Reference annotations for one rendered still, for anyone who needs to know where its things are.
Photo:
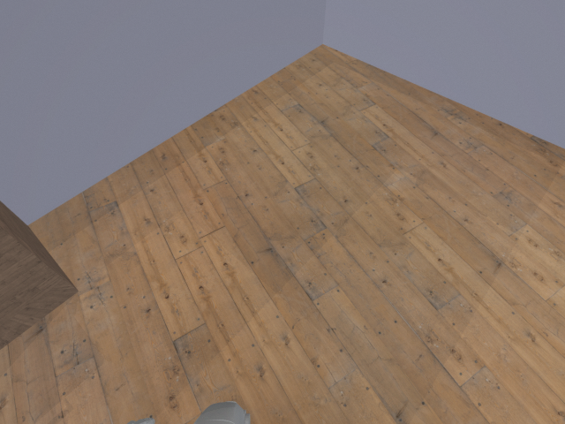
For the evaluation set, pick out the robot left thigh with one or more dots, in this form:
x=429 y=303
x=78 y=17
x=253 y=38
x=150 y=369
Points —
x=224 y=413

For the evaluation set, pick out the cabinet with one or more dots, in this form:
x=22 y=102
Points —
x=31 y=283

